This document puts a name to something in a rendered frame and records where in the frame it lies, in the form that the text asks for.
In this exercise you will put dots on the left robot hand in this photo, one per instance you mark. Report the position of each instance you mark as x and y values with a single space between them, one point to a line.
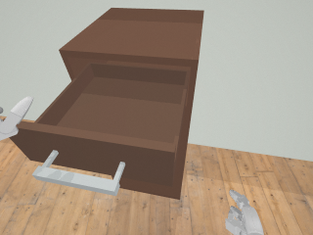
8 127

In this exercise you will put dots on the right robot hand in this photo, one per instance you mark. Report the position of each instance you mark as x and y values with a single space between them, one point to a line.
245 221

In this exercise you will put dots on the handle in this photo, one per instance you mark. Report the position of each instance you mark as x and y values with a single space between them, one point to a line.
78 180

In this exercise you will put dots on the drawer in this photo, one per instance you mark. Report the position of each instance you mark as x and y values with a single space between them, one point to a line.
109 114

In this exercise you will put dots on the cabinet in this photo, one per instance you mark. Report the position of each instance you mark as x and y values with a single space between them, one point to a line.
153 38

